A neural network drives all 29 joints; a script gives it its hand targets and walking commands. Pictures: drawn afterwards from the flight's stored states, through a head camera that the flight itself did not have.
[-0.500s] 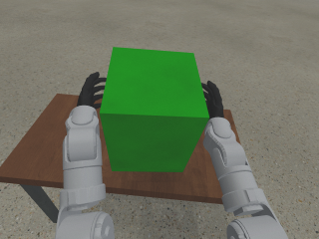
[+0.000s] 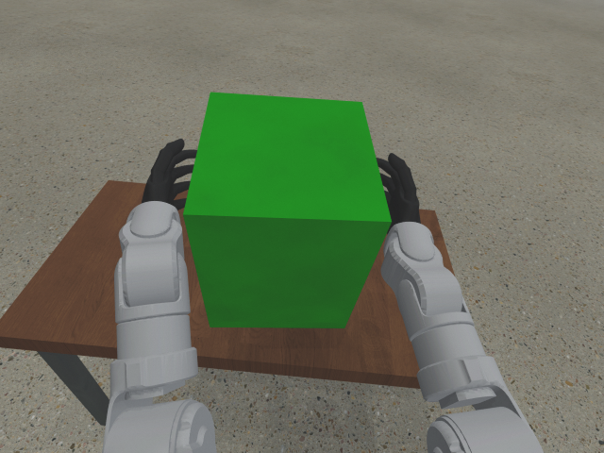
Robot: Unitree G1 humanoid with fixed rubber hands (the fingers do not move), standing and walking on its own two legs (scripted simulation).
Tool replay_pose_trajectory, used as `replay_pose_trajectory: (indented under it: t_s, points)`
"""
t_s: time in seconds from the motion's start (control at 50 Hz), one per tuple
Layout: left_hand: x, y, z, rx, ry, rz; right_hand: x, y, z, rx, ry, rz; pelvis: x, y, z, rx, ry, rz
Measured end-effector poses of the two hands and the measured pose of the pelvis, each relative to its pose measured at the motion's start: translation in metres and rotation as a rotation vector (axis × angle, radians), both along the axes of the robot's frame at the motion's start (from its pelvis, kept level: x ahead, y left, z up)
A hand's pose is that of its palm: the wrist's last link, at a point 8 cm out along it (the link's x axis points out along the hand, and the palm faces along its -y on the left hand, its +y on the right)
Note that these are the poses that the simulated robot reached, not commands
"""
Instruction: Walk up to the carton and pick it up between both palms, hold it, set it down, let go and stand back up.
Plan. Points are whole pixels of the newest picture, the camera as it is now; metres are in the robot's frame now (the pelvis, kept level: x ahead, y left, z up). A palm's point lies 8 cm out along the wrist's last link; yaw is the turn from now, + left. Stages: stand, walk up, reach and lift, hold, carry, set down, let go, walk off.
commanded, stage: hold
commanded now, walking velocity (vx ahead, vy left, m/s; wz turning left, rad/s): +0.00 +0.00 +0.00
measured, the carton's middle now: (282, 219) +0.41 +0.01 +0.13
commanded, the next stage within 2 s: none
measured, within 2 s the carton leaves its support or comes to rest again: neither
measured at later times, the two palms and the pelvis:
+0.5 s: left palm (167, 204) +0.38 +0.15 +0.19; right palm (402, 217) +0.37 -0.14 +0.17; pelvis +0.01 +0.00 +0.00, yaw +0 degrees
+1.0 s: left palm (164, 201) +0.38 +0.15 +0.19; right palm (401, 215) +0.37 -0.13 +0.18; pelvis +0.00 +0.00 +0.00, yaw +0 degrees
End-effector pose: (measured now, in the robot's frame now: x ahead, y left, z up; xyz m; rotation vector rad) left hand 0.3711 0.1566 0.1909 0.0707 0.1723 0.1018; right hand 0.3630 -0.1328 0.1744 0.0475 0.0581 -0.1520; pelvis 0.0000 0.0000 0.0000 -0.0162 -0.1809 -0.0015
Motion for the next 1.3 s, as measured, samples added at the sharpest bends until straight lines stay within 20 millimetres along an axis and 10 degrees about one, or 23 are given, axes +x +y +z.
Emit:
replay_pose_trajectory:
  t_s: [1.3]
  points:
    - [0.002,-0.002,-0.003,0.005,-0.001,0.004,0.004,-0.002,-0.002,-0.001,-0.004,0.006,0.005,-0.001,0.0,-0.003,-0.001,0.002]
